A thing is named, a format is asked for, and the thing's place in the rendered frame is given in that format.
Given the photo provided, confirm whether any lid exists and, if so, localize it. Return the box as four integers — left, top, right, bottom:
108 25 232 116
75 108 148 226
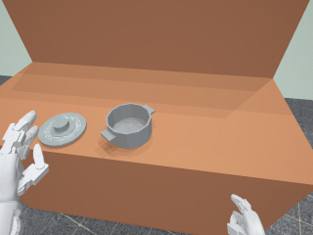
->
38 113 87 147

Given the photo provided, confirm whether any pot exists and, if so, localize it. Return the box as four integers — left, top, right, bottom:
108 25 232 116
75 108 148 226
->
100 103 156 149

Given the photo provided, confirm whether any table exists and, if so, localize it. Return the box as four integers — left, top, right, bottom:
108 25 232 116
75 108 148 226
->
0 0 313 235

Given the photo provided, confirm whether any left robot hand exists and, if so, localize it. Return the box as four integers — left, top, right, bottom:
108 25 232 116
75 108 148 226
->
0 111 49 202

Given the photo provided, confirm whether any robot left forearm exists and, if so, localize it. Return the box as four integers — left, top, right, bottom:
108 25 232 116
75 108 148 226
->
0 201 24 235

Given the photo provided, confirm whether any right robot hand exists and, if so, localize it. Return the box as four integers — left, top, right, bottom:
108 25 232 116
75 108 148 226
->
227 194 265 235

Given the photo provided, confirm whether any knob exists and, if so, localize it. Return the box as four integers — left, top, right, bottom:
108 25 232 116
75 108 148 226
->
52 117 69 131

